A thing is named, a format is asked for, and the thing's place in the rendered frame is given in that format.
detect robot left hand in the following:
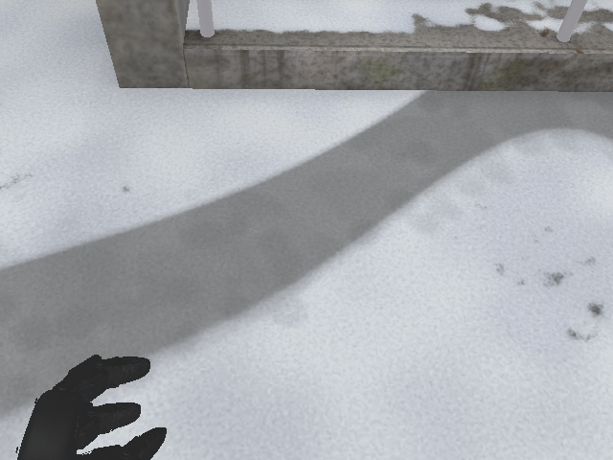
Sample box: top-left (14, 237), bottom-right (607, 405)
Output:
top-left (16, 355), bottom-right (167, 460)

